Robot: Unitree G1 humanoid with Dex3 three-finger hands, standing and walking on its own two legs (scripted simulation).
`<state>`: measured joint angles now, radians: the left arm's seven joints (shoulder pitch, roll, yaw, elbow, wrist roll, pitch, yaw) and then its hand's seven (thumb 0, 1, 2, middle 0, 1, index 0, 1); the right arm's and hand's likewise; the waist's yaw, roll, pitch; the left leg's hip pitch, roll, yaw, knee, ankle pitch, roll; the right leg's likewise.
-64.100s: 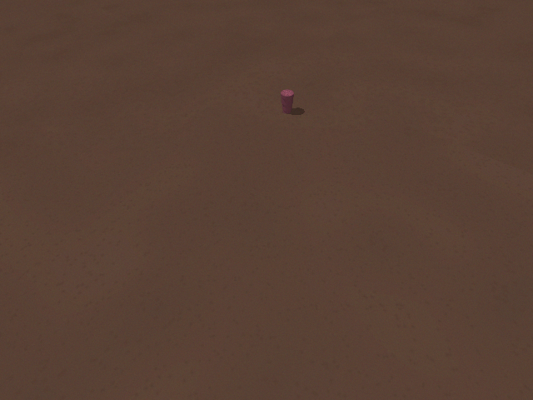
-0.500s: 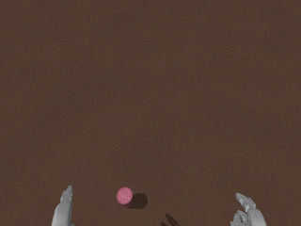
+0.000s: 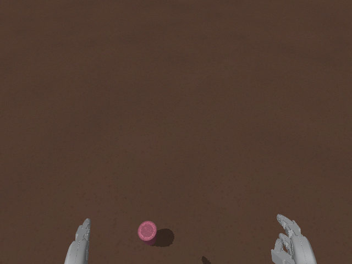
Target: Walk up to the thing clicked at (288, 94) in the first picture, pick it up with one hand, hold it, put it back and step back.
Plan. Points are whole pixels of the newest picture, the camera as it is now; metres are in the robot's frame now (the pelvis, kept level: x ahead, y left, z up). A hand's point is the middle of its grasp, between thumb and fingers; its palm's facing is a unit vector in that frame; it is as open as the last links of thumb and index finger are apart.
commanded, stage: home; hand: left
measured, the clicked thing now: (148, 235) +0.38 +0.17 -0.65
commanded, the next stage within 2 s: stand in 1.26 s
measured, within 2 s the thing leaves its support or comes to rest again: neither
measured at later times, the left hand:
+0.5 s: hand out of the picture +0.16 +0.18 -0.06, palm faces +0.10 -0.96 -0.27, open 17.4 cm
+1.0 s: hand out of the picture +0.16 +0.18 -0.06, palm faces +0.10 -0.96 -0.27, open 17.5 cm
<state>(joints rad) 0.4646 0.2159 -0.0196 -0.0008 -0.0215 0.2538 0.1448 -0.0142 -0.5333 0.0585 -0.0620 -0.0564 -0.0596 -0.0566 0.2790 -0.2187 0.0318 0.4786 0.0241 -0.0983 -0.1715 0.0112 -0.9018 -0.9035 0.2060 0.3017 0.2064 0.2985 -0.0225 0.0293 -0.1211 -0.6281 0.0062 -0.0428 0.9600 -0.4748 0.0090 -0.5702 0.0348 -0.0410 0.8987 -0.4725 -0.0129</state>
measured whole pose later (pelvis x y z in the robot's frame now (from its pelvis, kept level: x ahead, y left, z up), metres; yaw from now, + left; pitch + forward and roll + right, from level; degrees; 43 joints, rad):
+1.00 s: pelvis -0.01 +0.00 +0.00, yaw +0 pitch +7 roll -2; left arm 0.46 0.21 -0.02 0.03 -0.02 0.23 0.13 -0.01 -0.55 0.05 -0.06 -0.05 -0.06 -0.05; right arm 0.28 -0.21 0.03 0.51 0.02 -0.13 -0.17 0.01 -0.90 -0.90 0.21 0.30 0.21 0.30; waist -0.02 0.03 -0.11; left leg -0.61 0.01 -0.04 0.94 -0.46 0.01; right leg -0.56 0.03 -0.04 0.89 -0.46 -0.01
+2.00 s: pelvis -0.01 +0.01 +0.03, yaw +0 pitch +0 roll +0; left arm 0.24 0.32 0.02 0.75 0.04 0.00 0.03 0.00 0.84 0.89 -0.21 -0.30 -0.21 -0.30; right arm 0.19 -0.30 -0.03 0.87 -0.05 -0.02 -0.01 0.01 -0.90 -0.90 0.21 0.30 0.21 0.30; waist 0.01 -0.01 0.01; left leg -0.34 -0.04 -0.01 0.68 -0.34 0.03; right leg -0.31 -0.01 -0.01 0.68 -0.36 0.00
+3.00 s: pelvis -0.01 -0.01 +0.06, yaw +1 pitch -3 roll +0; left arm 0.12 0.31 0.00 1.15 0.01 -0.02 0.02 0.00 0.90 0.90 -0.21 -0.30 -0.21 -0.30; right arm 0.13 -0.32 -0.01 1.17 -0.01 -0.01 -0.01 0.00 -0.91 -0.90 0.20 0.30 0.20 0.30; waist 0.01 0.01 0.06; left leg -0.12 -0.02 -0.03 0.32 -0.15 0.01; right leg -0.10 0.00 -0.02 0.33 -0.19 -0.01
